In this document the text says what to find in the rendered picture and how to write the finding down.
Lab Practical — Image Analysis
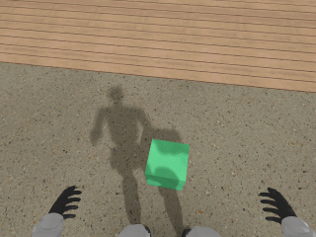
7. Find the carton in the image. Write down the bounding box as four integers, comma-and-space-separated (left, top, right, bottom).
144, 138, 190, 191

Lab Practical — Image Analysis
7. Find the robot left forearm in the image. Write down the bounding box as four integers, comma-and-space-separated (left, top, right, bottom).
32, 212, 64, 237

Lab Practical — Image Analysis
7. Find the robot right hand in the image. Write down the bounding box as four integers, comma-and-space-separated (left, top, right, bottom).
260, 188, 297, 224

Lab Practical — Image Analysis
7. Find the robot left hand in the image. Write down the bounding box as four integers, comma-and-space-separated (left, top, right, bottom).
48, 186, 82, 219

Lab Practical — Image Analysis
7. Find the robot right thigh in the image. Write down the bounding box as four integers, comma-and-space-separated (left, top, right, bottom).
186, 226, 221, 237

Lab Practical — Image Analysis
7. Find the robot left thigh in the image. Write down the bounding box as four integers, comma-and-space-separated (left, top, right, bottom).
118, 224, 150, 237

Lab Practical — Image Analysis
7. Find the robot right forearm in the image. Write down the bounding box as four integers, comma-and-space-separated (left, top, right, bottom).
281, 216, 316, 237

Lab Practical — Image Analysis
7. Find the robot thigh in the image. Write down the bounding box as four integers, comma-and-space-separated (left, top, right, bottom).
186, 226, 221, 237
118, 224, 150, 237

